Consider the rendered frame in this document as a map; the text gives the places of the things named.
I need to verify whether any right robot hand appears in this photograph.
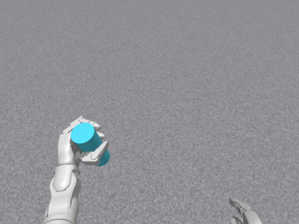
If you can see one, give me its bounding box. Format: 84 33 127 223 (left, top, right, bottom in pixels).
229 198 262 224

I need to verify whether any left robot arm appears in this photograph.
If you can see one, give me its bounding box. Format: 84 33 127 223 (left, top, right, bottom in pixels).
42 164 81 224

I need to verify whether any left robot hand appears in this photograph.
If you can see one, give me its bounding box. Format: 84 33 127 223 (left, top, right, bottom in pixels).
57 116 109 168

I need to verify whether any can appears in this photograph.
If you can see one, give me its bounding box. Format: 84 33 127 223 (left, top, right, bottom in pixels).
71 123 110 166

